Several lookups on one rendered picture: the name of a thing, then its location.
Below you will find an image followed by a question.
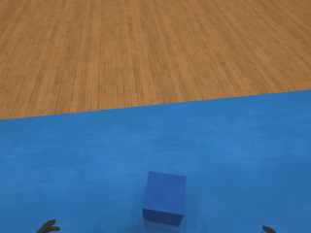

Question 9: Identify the robot left hand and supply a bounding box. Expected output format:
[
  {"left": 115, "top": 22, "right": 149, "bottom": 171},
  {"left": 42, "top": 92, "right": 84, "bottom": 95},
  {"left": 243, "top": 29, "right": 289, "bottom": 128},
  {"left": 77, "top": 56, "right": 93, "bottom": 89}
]
[{"left": 36, "top": 219, "right": 60, "bottom": 233}]

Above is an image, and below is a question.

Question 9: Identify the carton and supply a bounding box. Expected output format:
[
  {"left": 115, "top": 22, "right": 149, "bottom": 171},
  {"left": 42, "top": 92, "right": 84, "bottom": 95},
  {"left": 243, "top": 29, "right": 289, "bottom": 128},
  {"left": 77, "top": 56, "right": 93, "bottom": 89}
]
[{"left": 142, "top": 171, "right": 187, "bottom": 226}]

